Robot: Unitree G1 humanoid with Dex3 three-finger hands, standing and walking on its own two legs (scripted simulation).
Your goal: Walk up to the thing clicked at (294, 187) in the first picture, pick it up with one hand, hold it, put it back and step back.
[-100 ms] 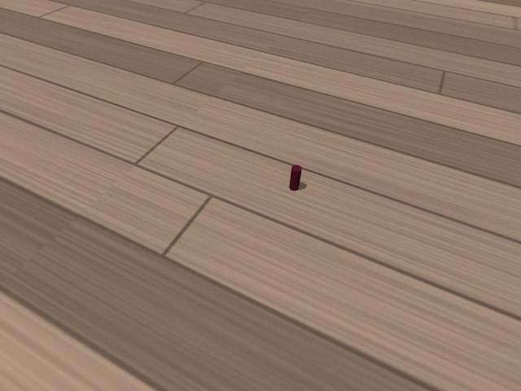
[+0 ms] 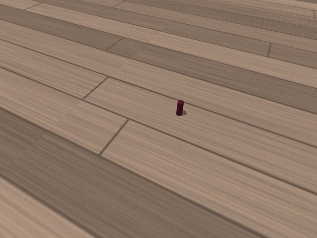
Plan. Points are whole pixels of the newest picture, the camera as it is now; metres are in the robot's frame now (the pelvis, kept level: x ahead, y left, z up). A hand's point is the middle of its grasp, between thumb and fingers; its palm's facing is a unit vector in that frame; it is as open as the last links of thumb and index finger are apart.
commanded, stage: stand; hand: left
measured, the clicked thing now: (179, 108) +1.25 -0.18 -0.71
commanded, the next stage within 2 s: walk up in 1.02 s
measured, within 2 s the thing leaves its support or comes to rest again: neither
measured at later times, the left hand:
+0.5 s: hand out of the picture +0.08 +0.25 -0.16, palm faces -0.02 -0.94 -0.34, open 7.4 cm
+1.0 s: hand out of the picture +0.08 +0.25 -0.16, palm faces -0.02 -0.94 -0.34, open 7.4 cm
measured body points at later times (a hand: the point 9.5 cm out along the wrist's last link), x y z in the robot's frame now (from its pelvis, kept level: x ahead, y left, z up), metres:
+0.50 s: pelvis +0.01 +0.00 +0.00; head +0.02 +0.00 +0.45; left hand +0.08 +0.30 -0.13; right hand +0.08 -0.30 -0.13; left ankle +0.00 +0.12 -0.75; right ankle +0.00 -0.12 -0.75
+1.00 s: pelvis +0.01 +0.00 +0.00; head +0.02 +0.00 +0.45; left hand +0.08 +0.30 -0.13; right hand +0.09 -0.30 -0.13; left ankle +0.00 +0.12 -0.75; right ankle +0.00 -0.12 -0.75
